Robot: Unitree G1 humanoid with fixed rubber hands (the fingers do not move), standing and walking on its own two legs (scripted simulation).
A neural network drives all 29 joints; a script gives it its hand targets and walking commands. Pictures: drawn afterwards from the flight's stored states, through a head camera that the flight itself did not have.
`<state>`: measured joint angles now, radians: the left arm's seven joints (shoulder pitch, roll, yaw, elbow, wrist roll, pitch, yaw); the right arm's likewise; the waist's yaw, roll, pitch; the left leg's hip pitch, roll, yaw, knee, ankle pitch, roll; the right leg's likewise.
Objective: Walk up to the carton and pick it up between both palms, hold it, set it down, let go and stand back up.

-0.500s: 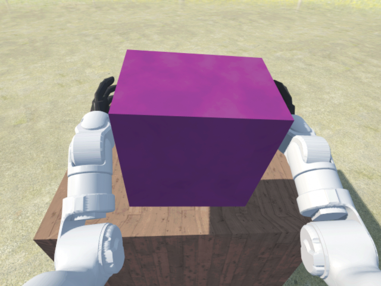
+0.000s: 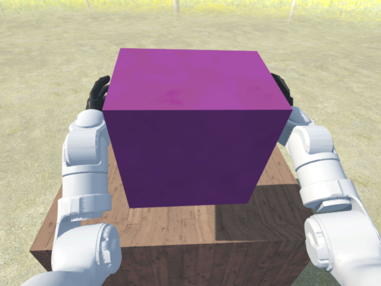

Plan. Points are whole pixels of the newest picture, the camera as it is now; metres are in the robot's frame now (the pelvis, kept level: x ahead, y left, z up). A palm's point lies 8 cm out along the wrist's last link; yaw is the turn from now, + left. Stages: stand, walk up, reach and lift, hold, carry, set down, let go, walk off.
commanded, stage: reach and lift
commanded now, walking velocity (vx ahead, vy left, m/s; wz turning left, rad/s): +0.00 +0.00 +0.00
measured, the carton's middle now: (190, 133) +0.37 +0.00 +0.18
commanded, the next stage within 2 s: hold in 0.32 s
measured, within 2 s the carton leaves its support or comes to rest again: neither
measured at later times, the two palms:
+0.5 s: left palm (98, 105) +0.37 +0.17 +0.26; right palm (284, 101) +0.37 -0.19 +0.25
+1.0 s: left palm (94, 110) +0.35 +0.18 +0.25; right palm (285, 102) +0.36 -0.18 +0.26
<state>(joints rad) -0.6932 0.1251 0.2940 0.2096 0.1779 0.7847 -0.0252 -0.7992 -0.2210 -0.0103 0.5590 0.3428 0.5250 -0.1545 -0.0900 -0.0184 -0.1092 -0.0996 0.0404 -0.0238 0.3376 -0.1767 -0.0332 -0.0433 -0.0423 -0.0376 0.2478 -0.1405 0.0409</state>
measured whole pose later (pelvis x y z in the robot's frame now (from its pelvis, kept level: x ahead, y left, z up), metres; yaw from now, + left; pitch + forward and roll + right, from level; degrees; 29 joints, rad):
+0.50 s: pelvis -0.01 -0.01 +0.00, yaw +0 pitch -1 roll -1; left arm -0.85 0.16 0.33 0.42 0.16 0.79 -0.02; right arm -0.95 -0.22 -0.06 0.72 0.29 0.58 -0.14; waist -0.05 0.00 -0.15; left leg -0.15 0.05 -0.03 0.32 -0.15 -0.04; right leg -0.12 -0.03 -0.04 0.29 -0.14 0.03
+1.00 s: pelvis -0.01 +0.00 +0.00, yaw -1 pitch -2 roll -1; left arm -0.75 0.12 0.29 0.19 0.16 0.88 0.00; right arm -0.88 -0.26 -0.01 0.58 0.38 0.62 -0.16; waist -0.07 0.00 -0.15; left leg -0.15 0.05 -0.02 0.36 -0.17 -0.04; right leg -0.10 -0.03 -0.03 0.26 -0.13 0.04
